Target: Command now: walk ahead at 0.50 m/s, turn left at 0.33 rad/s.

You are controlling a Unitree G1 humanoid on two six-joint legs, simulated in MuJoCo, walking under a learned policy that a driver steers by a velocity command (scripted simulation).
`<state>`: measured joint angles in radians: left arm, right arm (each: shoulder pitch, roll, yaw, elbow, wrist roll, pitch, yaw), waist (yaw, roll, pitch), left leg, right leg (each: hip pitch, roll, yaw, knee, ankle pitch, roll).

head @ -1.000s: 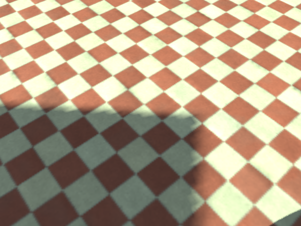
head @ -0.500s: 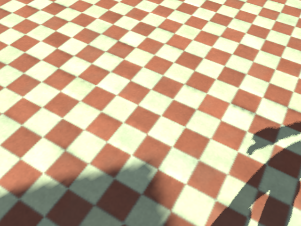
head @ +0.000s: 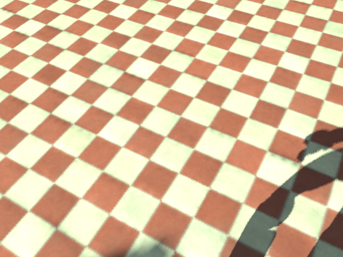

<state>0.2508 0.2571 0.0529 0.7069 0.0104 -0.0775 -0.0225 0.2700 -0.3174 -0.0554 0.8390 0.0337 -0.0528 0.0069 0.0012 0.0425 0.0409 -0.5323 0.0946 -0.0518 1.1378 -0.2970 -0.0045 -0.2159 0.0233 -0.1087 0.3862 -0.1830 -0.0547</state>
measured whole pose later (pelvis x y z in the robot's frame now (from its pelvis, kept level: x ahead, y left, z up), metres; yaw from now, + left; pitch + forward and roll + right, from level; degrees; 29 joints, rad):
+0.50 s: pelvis +0.27 +0.08 -0.01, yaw +17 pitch +1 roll -1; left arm 0.18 0.30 0.06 0.74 0.00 -0.11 0.01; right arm 0.24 -0.29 -0.07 0.72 0.01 -0.05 0.03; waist -0.02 -0.01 0.07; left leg -0.33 -0.09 -0.02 0.48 -0.17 0.10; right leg -0.46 -0.07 0.05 1.16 -0.37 0.01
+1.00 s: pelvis +0.45 +0.09 -0.01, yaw +36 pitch +1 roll +0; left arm 0.10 0.24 0.04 0.70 0.03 -0.02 0.03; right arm 0.21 -0.34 -0.09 0.66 0.02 0.07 -0.04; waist 0.00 0.04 0.07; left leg -0.51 -0.01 -0.06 1.13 -0.46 -0.08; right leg -0.36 0.00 -0.05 0.44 -0.10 -0.03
